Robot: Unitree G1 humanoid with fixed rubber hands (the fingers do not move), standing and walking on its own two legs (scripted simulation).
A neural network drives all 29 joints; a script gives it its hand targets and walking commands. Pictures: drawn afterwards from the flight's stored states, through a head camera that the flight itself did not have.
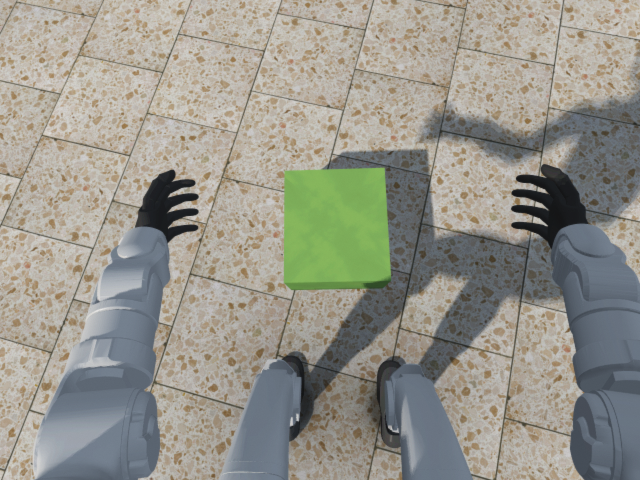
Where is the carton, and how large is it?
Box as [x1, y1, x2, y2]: [284, 168, 390, 289]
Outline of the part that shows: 384,168 284,171 284,283 291,289 375,288 383,287 390,280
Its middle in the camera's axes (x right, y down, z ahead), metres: +0.04 -0.02 +1.02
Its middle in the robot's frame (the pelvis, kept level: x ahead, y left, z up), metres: +0.54 +0.02 -0.61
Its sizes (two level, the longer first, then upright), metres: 0.284 0.252 0.164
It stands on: the floor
